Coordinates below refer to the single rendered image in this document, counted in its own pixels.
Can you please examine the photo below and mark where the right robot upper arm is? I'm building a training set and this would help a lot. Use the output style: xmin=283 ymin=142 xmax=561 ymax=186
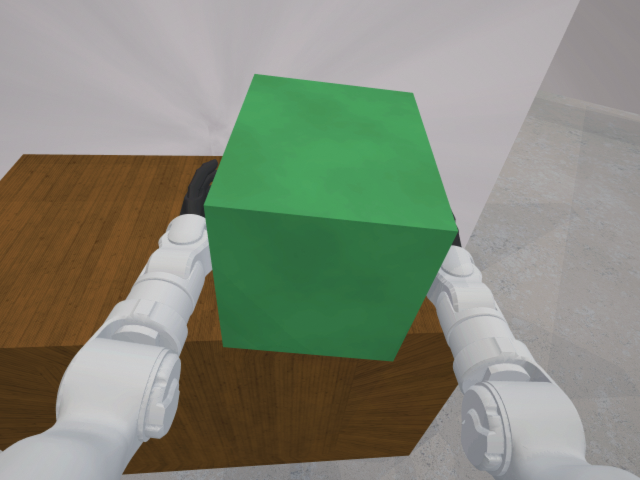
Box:
xmin=461 ymin=381 xmax=640 ymax=480

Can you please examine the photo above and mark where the left robot upper arm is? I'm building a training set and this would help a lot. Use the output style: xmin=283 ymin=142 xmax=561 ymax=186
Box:
xmin=0 ymin=338 xmax=181 ymax=480

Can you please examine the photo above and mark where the left robot forearm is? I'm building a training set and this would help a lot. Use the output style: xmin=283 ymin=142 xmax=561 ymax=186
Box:
xmin=56 ymin=214 xmax=212 ymax=420

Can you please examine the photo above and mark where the right robot forearm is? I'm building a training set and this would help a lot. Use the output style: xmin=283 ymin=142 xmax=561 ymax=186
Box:
xmin=426 ymin=245 xmax=586 ymax=454

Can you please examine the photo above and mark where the right robot hand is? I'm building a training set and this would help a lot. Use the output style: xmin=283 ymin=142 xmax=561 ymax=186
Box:
xmin=452 ymin=212 xmax=462 ymax=248

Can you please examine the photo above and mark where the left robot hand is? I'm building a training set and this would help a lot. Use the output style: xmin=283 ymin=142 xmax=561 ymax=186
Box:
xmin=179 ymin=159 xmax=218 ymax=218

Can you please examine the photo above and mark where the carton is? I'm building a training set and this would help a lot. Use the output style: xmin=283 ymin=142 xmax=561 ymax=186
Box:
xmin=204 ymin=74 xmax=458 ymax=361

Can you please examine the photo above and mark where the pedestal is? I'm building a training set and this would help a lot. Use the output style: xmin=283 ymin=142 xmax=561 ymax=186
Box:
xmin=0 ymin=154 xmax=458 ymax=475

